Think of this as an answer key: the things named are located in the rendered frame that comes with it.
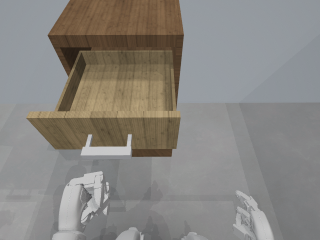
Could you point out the left robot hand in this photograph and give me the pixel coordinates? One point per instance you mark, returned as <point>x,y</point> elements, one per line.
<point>91,190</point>

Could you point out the drawer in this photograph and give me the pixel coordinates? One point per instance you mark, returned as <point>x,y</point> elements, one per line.
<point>111,94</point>

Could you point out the left robot forearm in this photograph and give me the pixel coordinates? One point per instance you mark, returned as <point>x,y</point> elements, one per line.
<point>69,235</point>

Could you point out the left robot thigh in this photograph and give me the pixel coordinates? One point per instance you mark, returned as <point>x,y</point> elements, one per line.
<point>131,235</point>

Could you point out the left robot shin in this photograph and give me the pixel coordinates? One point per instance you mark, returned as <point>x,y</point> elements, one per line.
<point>133,228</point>

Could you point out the cabinet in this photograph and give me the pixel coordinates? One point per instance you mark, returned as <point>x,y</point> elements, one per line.
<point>120,25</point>

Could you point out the handle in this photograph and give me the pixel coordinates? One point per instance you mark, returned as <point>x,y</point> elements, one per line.
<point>107,152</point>

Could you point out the right robot hand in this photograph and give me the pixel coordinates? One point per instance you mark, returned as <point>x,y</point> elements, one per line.
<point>256,225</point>

